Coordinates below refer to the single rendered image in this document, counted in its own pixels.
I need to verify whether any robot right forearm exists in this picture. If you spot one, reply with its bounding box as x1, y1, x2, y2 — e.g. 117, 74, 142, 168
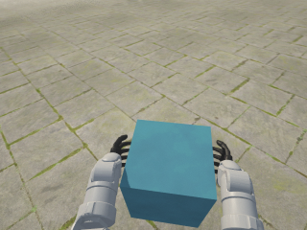
216, 160, 265, 230

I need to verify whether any carton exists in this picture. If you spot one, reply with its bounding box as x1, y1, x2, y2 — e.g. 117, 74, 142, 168
119, 119, 218, 228

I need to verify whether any robot left forearm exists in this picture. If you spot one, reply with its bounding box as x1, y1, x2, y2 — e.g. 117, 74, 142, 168
71, 152, 122, 230

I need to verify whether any left robot hand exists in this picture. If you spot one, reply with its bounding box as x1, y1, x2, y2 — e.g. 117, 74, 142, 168
110, 134, 131, 168

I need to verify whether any right robot hand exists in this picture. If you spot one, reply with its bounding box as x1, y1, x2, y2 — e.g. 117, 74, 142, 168
212, 140, 233, 174

